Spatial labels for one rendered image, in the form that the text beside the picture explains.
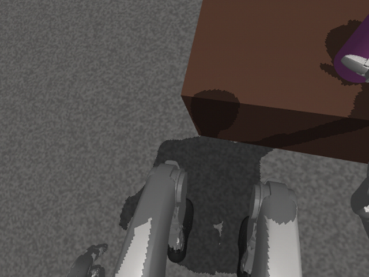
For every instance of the left robot foot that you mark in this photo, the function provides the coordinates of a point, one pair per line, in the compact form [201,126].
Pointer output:
[176,256]

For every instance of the right robot arm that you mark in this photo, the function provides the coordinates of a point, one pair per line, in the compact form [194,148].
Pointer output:
[360,202]

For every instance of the right robot hand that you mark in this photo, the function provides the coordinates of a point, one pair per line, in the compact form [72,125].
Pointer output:
[357,64]

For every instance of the right robot foot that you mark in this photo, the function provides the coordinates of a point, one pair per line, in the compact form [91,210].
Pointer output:
[242,244]

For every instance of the bottle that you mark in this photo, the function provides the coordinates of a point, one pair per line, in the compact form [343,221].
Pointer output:
[357,44]

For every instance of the left robot hand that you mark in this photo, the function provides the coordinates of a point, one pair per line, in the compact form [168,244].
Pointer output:
[82,267]

